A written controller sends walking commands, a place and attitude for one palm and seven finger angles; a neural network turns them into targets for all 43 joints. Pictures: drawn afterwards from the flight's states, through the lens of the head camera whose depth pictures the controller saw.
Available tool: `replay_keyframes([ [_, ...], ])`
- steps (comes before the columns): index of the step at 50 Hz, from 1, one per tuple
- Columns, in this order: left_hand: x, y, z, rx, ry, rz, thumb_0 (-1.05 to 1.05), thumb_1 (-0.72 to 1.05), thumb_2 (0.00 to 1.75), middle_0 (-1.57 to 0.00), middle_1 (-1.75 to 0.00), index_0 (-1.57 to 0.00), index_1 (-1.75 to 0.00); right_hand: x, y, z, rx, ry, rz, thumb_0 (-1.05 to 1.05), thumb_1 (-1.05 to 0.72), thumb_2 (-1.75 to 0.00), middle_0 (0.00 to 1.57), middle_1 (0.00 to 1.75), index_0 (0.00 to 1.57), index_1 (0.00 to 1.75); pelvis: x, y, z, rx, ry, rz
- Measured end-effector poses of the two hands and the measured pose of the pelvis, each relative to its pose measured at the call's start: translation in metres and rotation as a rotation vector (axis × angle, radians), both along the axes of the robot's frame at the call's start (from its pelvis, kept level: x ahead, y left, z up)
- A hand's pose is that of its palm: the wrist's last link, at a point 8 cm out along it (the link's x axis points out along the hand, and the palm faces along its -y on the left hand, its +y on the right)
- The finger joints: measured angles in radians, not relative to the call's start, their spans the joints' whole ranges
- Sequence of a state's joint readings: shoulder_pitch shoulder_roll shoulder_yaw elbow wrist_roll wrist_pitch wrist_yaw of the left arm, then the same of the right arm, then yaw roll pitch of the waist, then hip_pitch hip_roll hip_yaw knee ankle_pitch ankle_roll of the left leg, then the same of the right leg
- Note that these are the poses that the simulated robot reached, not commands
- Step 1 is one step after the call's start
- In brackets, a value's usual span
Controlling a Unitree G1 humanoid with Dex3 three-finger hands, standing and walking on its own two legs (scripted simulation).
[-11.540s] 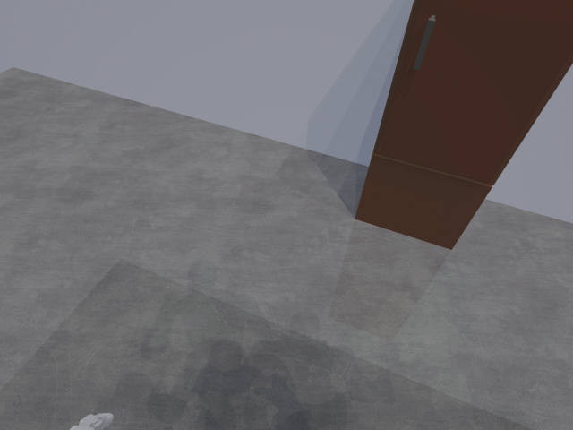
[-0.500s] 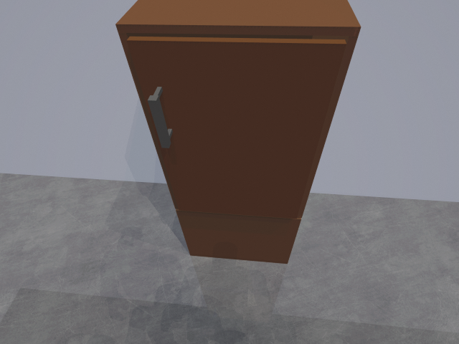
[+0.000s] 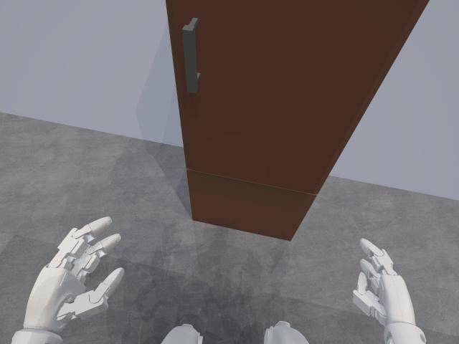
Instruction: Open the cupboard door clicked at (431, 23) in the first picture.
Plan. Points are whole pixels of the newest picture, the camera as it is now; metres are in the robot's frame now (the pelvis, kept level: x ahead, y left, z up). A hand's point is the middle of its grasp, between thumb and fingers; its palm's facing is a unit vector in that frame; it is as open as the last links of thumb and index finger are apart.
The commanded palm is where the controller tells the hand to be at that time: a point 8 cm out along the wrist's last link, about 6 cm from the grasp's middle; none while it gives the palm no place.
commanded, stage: raise the hand with hooked fingers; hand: left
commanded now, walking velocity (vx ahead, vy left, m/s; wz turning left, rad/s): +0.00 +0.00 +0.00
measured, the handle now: (193, 57) +0.61 +0.16 +0.15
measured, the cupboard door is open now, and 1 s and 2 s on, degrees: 0 0 0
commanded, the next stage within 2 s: move the hooked fingers beside the handle in 1.60 s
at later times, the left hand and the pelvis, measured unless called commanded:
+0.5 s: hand (78, 229) +0.24 +0.25 +0.09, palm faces -0.03 -1.00 -0.08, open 12.1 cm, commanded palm +0.22 +0.31 +0.11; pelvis +0.01 +0.03 +0.02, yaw +0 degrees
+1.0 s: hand (68, 165) +0.31 +0.27 +0.16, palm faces -0.01 -1.00 -0.07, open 13.9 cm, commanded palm +0.28 +0.32 +0.16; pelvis +0.03 +0.00 +0.05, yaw +0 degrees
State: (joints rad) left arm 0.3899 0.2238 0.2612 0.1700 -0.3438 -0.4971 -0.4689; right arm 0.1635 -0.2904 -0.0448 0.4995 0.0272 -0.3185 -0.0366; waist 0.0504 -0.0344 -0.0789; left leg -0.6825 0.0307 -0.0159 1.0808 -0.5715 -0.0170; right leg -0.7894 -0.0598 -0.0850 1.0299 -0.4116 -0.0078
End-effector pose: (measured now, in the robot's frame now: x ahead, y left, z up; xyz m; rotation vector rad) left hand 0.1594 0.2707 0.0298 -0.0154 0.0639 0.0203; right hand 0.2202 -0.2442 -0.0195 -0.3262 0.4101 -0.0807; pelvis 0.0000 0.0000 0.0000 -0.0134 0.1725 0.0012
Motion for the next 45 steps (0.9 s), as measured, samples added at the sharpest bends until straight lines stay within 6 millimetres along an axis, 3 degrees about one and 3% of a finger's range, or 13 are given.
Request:
replay_keyframes([
  [5,0.031,0.001,0.029,0.058,-0.105,-0.066,0.02,0.4,0.68,-0.24,-0.62,-0.23,-0.63,-0.028,0.034,-0.028,0.053,0.114,0.018,0.01,-0.9,-0.9,0.2,0.3,0.2,0.3,-0.006,0.01,-0.002,-0.025,-0.012,0.016],
  [9,0.058,0.0,0.042,0.086,-0.062,-0.168,0.01,0.31,0.64,-0.24,-0.68,-0.24,-0.69,-0.058,0.053,-0.04,0.126,0.187,-0.036,0.02,-0.9,-0.9,0.2,0.3,0.21,0.3,-0.006,0.018,0.004,-0.026,-0.014,0.006],
  [13,0.066,0.011,0.046,0.061,0.025,-0.152,0.01,0.22,0.6,-0.25,-0.74,-0.25,-0.75,-0.082,0.056,-0.039,0.158,0.227,-0.099,0.02,-0.9,-0.9,0.2,0.3,0.21,0.3,-0.003,0.024,0.012,-0.017,-0.017,-0.013],
  [17,0.062,0.029,0.054,0.061,0.019,-0.066,0.01,0.12,0.56,-0.26,-0.8,-0.25,-0.81,-0.092,0.048,-0.033,0.126,0.243,-0.113,0.02,-0.9,-0.9,0.2,0.3,0.21,0.3,0.001,0.027,0.018,-0.014,-0.021,-0.018],
  [23,0.061,0.039,0.065,0.094,-0.038,-0.032,0.01,-0.02,0.5,-0.27,-0.89,-0.26,-0.89,-0.083,0.03,-0.022,0.045,0.233,-0.089,0.02,-0.9,-0.9,0.2,0.3,0.21,0.3,0.005,0.029,0.021,-0.022,-0.029,-0.002],
  [28,0.076,0.037,0.071,0.094,-0.038,-0.084,0.0,-0.14,0.45,-0.28,-0.97,-0.27,-0.97,-0.063,0.021,-0.009,0.019,0.177,-0.093,0.02,-0.9,-0.9,0.2,0.3,0.2,0.3,0.01,0.027,0.025,-0.025,-0.045,0.003],
  [34,0.096,0.046,0.093,0.093,-0.068,-0.062,0.0,-0.28,0.39,-0.29,-1.06,-0.28,-1.06,-0.041,0.022,0.005,0.036,0.119,-0.084,0.02,-0.9,-0.9,0.2,0.3,0.2,0.3,0.019,0.021,0.033,-0.024,-0.065,0.001],
  [45,0.118,0.05,0.117,0.089,-0.032,-0.053,0.0,-0.46,0.31,-0.3,-1.18,-0.29,-1.18,-0.031,0.022,0.001,0.079,0.164,-0.057,0.01,-0.9,-0.9,0.2,0.3,0.2,0.3,0.027,0.01,0.043,-0.014,-0.081,0.0],
])
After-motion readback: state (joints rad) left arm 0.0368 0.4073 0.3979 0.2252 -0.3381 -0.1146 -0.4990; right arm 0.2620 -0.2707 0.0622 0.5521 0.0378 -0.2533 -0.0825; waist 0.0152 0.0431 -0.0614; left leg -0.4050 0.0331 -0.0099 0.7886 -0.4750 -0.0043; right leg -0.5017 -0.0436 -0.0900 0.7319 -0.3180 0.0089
